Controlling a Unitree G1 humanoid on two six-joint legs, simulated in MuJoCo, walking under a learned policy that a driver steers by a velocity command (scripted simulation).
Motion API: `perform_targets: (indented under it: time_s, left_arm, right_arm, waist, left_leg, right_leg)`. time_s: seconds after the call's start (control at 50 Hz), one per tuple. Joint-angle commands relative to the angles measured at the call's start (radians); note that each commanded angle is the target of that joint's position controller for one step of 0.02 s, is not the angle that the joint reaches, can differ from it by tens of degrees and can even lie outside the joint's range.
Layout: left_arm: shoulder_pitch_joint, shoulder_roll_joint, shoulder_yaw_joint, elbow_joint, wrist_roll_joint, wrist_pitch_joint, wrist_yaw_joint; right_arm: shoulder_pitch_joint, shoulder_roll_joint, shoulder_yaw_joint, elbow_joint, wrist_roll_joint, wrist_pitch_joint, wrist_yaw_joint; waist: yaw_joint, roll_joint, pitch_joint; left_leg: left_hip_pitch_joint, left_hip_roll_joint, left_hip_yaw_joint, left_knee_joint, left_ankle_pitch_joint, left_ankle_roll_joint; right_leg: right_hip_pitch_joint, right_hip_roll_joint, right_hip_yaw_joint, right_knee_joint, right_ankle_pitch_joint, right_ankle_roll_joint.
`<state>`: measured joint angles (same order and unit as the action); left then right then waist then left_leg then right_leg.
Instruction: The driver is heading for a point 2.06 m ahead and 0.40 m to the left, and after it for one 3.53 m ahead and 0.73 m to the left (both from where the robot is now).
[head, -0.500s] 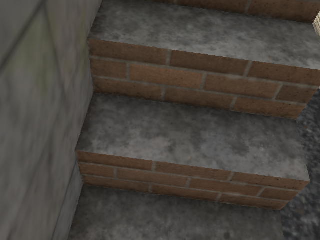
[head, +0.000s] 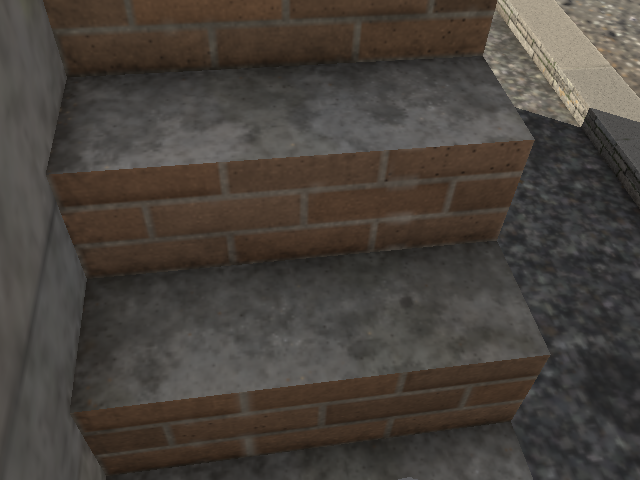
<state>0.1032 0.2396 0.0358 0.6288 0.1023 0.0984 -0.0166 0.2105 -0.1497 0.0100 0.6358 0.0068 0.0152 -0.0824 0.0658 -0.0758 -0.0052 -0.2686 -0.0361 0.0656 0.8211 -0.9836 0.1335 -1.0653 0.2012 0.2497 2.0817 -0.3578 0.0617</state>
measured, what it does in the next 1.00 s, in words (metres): goes down: right foot 0.21 m lower, then left foot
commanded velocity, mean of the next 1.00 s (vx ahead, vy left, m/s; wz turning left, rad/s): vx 0.50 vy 0.00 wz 0.29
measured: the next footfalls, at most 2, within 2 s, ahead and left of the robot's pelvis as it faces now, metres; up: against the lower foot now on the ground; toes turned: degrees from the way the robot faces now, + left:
right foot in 0.28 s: -0.16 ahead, -0.21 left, -0.21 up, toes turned -9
left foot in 0.66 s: -0.12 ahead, -0.11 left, -0.20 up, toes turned +4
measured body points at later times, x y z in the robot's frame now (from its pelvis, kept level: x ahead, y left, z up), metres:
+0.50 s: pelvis -0.11 -0.14 -0.15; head -0.12 -0.18 +0.30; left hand +0.08 +0.08 -0.23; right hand -0.06 -0.41 -0.29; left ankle -0.15 -0.07 -0.64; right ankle -0.20 -0.20 -0.89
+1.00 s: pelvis -0.13 -0.15 -0.16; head -0.13 -0.15 +0.29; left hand -0.05 +0.13 -0.26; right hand +0.08 -0.38 -0.25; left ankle -0.22 -0.05 -0.70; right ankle -0.07 -0.27 -0.89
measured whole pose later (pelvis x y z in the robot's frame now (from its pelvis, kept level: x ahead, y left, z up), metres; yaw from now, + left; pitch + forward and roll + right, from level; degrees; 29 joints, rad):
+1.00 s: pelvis -0.13 -0.15 -0.16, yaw +15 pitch +3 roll -3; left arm 0.26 0.24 0.04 0.70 0.04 -0.09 0.03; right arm 0.20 -0.26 -0.08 0.66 -0.02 -0.01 -0.04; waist -0.05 0.06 -0.06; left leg -0.71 -0.07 -0.12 1.70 -0.31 0.00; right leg -0.36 -0.03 -0.16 0.58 -0.26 -0.02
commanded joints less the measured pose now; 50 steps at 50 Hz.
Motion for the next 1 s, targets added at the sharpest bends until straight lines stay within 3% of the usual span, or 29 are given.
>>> perform_targets:
  time_s: [0.02, 0.04, 0.06, 0.12, 0.16, 0.22, 0.28, 0.3, 0.32, 0.34, 0.36, 0.4, 0.46, 0.5, 0.56, 0.6, 0.64, 0.66, 0.68, 0.7, 0.72, 0.74, 0.76, 0.78, 0.82, 0.86, 0.88, 0.92, 1.0]
  left_arm:
    - [0.070, 0.145, 0.028, -0.076, -0.036, 0.021, -0.019]
    - [0.004, 0.167, 0.041, -0.050, -0.043, 0.028, -0.021]
    - [0.013, 0.145, 0.036, -0.067, -0.078, 0.026, -0.017]
    - [0.003, 0.068, 0.010, -0.056, -0.100, 0.022, 0.007]
    - [0.142, 0.021, 0.008, 0.039, -0.093, -0.045, 0.009]
    - [0.137, -0.067, -0.014, 0.071, -0.096, -0.021, -0.023]
    - [0.156, 0.027, -0.024, 0.083, -0.072, -0.053, -0.024]
    - [0.198, 0.138, 0.010, 0.102, -0.007, -0.076, -0.036]
    - [0.249, 0.207, 0.036, 0.104, 0.016, -0.084, -0.042]
    - [0.134, 0.320, 0.076, 0.057, 0.033, -0.111, -0.023]
    - [0.047, 0.288, 0.081, 0.039, 0.010, -0.132, 0.008]
    - [0.072, 0.084, 0.014, 0.020, -0.026, -0.164, 0.029]
    - [0.060, 0.059, -0.009, 0.059, -0.025, -0.204, 0.035]
    - [-0.001, 0.033, -0.024, 0.053, -0.015, -0.223, 0.040]
    - [-0.145, 0.104, -0.008, 0.023, -0.031, -0.242, 0.049]
    - [-0.190, 0.082, -0.009, 0.004, -0.034, -0.232, 0.050]
    - [-0.290, 0.038, -0.022, -0.036, -0.082, -0.210, 0.038]
    - [-0.442, -0.093, -0.071, -0.120, -0.135, -0.174, 0.018]
    - [-0.364, -0.169, -0.100, -0.172, -0.139, -0.154, 0.018]
    - [-0.191, -0.155, -0.105, -0.202, -0.089, -0.151, 0.004]
    - [-0.140, -0.084, -0.092, -0.211, -0.052, -0.150, -0.008]
    - [-0.108, 0.026, -0.068, -0.212, -0.091, -0.164, 0.002]
    - [-0.173, 0.030, -0.069, -0.223, -0.125, -0.163, 0.013]
    - [-0.121, -0.013, -0.057, -0.152, -0.117, -0.134, 0.024]
    - [0.075, 0.015, -0.024, -0.068, -0.113, -0.118, 0.038]
    - [0.189, 0.073, 0.002, -0.047, -0.058, -0.158, 0.041]
    - [0.140, 0.077, 0.015, -0.071, -0.051, -0.160, 0.049]
    - [-0.077, 0.053, 0.009, -0.126, -0.052, -0.190, 0.064]
    - [0.121, 0.082, 0.019, 0.010, -0.054, -0.236, 0.038]
  right_arm:
    - [-0.327, -0.186, -0.048, -0.189, -0.008, -0.054, -0.064]
    - [-0.269, -0.157, -0.041, -0.183, -0.014, -0.061, -0.054]
    - [-0.250, -0.173, -0.052, -0.185, -0.024, -0.057, -0.052]
    - [-0.162, -0.123, -0.048, -0.169, -0.041, -0.032, -0.031]
    - [-0.037, -0.153, -0.057, -0.126, -0.018, -0.025, -0.015]
    - [0.015, -0.125, -0.068, -0.114, -0.007, 0.005, -0.008]
    - [-0.049, 0.023, -0.050, -0.112, 0.035, 0.023, 0.003]
    - [0.022, 0.001, -0.047, -0.118, 0.059, -0.005, 0.018]
    - [-0.019, -0.025, -0.045, -0.134, 0.103, -0.041, 0.024]
    - [-0.008, -0.109, -0.064, -0.149, 0.103, -0.045, 0.023]
    - [0.020, -0.194, -0.090, -0.103, 0.058, -0.043, 0.019]
    - [-0.103, -0.240, -0.109, -0.025, 0.030, -0.028, 0.064]
    - [-0.082, -0.136, -0.094, 0.045, -0.017, 0.007, 0.051]
    - [-0.020, -0.162, -0.105, 0.080, -0.025, 0.004, 0.027]
    - [0.143, -0.219, -0.126, 0.130, -0.031, 0.046, 0.034]
    - [0.392, -0.151, -0.111, 0.185, -0.008, 0.084, 0.026]
    - [0.505, -0.143, -0.116, 0.207, -0.015, 0.068, 0.045]
    - [0.461, -0.047, -0.088, 0.231, -0.059, 0.042, 0.068]
    - [0.196, -0.043, -0.072, 0.174, -0.073, -0.006, 0.081]
    - [0.055, -0.082, -0.076, 0.093, -0.057, -0.034, 0.084]
    - [-0.027, -0.151, -0.097, 0.027, -0.032, -0.037, 0.064]
    - [-0.171, -0.215, -0.118, -0.055, -0.038, -0.019, 0.012]
    - [-0.096, -0.216, -0.112, -0.038, -0.044, -0.019, -0.015]
    - [0.159, -0.234, -0.124, 0.057, -0.040, -0.021, -0.002]
    - [0.117, -0.246, -0.131, 0.058, 0.000, -0.020, 0.046]
    - [-0.148, -0.148, -0.094, -0.017, 0.029, -0.059, 0.088]
    - [-0.096, -0.170, -0.108, 0.000, 0.007, -0.073, 0.083]
    - [-0.046, -0.132, -0.101, -0.021, -0.044, -0.066, 0.057]
    - [0.054, -0.108, -0.070, -0.066, -0.031, -0.034, 0.043]
  waist:
    - [0.145, 0.248, -0.015]
    - [0.072, 0.147, -0.017]
    - [0.057, 0.237, -0.017]
    - [-0.034, 0.332, -0.027]
    - [-0.040, 0.111, -0.087]
    - [-0.120, 0.211, -0.014]
    - [-0.130, -0.040, 0.057]
    - [-0.204, -0.175, 0.020]
    - [-0.163, -0.257, -0.101]
    - [-0.209, -0.375, -0.242]
    - [-0.222, -0.326, -0.337]
    - [-0.088, 0.013, -0.251]
    - [-0.139, -0.009, -0.110]
    - [-0.172, -0.081, -0.052]
    - [-0.294, -0.093, -0.018]
    - [-0.357, -0.099, -0.067]
    - [-0.440, 0.109, -0.095]
    - [-0.461, 0.343, 0.024]
    - [-0.191, 0.360, 0.122]
    - [-0.055, 0.294, 0.113]
    - [-0.015, 0.249, 0.123]
    - [0.004, 0.259, 0.204]
    - [-0.060, 0.169, 0.215]
    - [-0.134, 0.065, 0.127]
    - [-0.066, -0.041, 0.095]
    - [0.044, -0.254, -0.031]
    - [0.011, -0.244, -0.107]
    - [-0.144, 0.023, -0.071]
    - [-0.150, 0.110, -0.025]
  left_leg:
    - [-0.059, 0.501, -0.601, -0.303, 0.573, 0.091]
    - [-0.036, 0.385, -0.487, -0.230, 0.481, 0.053]
    - [-0.053, 0.373, -0.497, -0.162, 0.489, 0.040]
    - [-0.047, 0.231, -0.254, 0.008, 0.596, 0.032]
    - [-0.096, 0.122, -0.055, 0.243, 0.654, -0.025]
    - [-0.103, 0.033, -0.113, 0.426, 0.799, 0.011]
    - [-0.539, -0.231, -0.032, 1.361, 0.303, -0.070]
    - [-0.812, -0.206, 0.013, 1.486, 0.292, -0.071]
    - [-1.048, -0.164, 0.074, 1.556, 0.262, -0.110]
    - [-0.985, -0.024, -0.050, 1.543, 0.315, -0.143]
    - [-0.894, 0.022, -0.157, 1.556, 0.370, -0.137]
    - [-0.793, -0.040, -0.054, 1.238, 0.748, -0.133]
    - [-0.705, -0.051, 0.053, 1.058, 0.863, -0.125]
    - [-0.560, -0.029, 0.057, 0.812, 0.821, -0.110]
    - [-0.219, -0.002, 0.053, 0.376, 0.600, -0.022]
    - [-0.076, 0.039, 0.033, 0.188, 0.562, 0.052]
    - [0.011, 0.095, -0.014, -0.265, 0.873, 0.195]
    - [0.086, 0.099, -0.064, -0.348, 1.106, 0.268]
    - [-0.170, 0.044, -0.241, -0.229, 1.003, 0.250]
    - [-0.320, 0.047, -0.336, -0.289, 0.836, 0.229]
    - [-0.426, 0.081, -0.450, -0.456, 0.609, 0.211]
    - [-0.661, 0.129, -0.610, -0.602, 0.315, 0.192]
    - [-0.663, 0.146, -0.611, -0.639, 0.219, 0.150]
    - [-0.578, 0.175, -0.657, -0.714, 0.145, 0.138]
    - [-0.649, 0.128, -0.610, -0.470, 0.092, 0.088]
    - [-0.688, -0.042, -0.249, 0.073, 0.565, -0.030]
    - [-0.579, -0.060, -0.191, 0.426, 0.641, -0.080]
    - [-0.495, -0.028, -0.271, 0.994, 0.675, -0.171]
    - [-0.621, 0.032, -0.214, 0.919, 0.700, -0.149]
  right_leg:
    - [0.056, -0.206, 0.053, -0.273, 0.100, 0.030]
    - [0.072, -0.156, 0.049, -0.344, 0.169, 0.049]
    - [0.182, -0.201, 0.016, -0.610, 0.154, 0.041]
    - [0.399, -0.204, -0.175, -1.144, -0.100, 0.004]
    - [0.702, -0.120, -0.428, -1.464, 0.274, -0.010]
    - [0.844, -0.275, -0.426, -2.172, 0.613, -0.143]
    - [1.061, -0.496, -0.186, -2.304, 1.199, -0.154]
    - [1.294, -0.423, -0.362, -1.858, 1.536, -0.068]
    - [1.539, -0.443, -0.379, -1.569, 1.682, -0.121]
    - [1.498, -0.555, -0.299, -1.455, 1.497, -0.201]
    - [1.438, -0.596, -0.254, -1.500, 1.260, -0.221]
    - [1.332, -0.443, -0.332, -1.615, 0.744, -0.149]
    - [1.130, -0.457, -0.306, -1.631, 0.596, -0.070]
    - [1.036, -0.449, -0.357, -1.709, 0.817, -0.020]
    - [0.971, -0.444, -0.415, -1.717, 1.533, 0.007]
    - [1.028, -0.502, -0.407, -1.577, 1.871, -0.051]
    - [1.002, -0.378, -0.486, -1.035, 1.357, -0.033]
    - [0.571, -0.189, -0.505, -0.625, 0.259, -0.011]
    - [0.452, -0.175, -0.294, -0.441, 0.053, 0.025]
    - [0.490, -0.190, -0.267, -0.507, 0.087, 0.023]
    - [0.517, -0.185, -0.298, -0.734, -0.041, 0.014]
    - [0.618, -0.204, -0.283, -1.042, -0.284, -0.028]
    - [0.735, -0.234, -0.297, -1.349, -0.271, -0.061]
    - [0.924, -0.133, -0.429, -1.437, -0.149, -0.078]
    - [1.132, -0.139, -0.350, -1.500, -0.027, -0.160]
    - [1.154, -0.451, 0.059, -1.732, -0.280, -0.234]
    - [1.023, -0.572, 0.247, -1.884, -0.407, -0.310]
    - [0.735, -0.604, 0.195, -1.882, -0.143, -0.343]
    - [0.817, -0.527, -0.036, -1.812, -0.239, -0.266]
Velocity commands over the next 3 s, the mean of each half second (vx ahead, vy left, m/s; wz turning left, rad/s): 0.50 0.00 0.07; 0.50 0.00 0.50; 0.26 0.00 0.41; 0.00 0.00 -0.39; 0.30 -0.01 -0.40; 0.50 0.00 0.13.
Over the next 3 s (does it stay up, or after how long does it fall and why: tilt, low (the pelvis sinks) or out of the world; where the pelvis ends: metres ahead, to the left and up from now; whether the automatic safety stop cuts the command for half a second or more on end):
stays up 0.01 0.04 0.03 its command is cut before an obstacle after 1.2 s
